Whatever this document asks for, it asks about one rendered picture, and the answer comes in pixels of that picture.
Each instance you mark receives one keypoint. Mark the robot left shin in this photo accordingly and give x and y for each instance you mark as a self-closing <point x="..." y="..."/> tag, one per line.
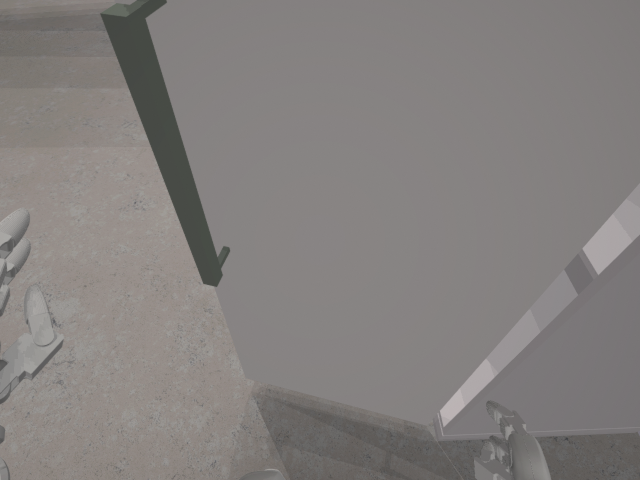
<point x="275" y="470"/>

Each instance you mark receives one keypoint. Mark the fridge door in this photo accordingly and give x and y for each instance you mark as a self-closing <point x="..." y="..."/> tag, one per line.
<point x="398" y="181"/>

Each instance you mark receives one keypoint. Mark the left robot hand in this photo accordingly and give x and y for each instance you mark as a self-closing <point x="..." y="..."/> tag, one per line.
<point x="30" y="352"/>

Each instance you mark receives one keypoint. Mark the handle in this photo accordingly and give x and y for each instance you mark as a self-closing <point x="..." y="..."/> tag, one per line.
<point x="131" y="40"/>

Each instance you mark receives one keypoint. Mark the right robot hand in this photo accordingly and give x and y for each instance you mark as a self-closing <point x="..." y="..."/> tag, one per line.
<point x="521" y="459"/>

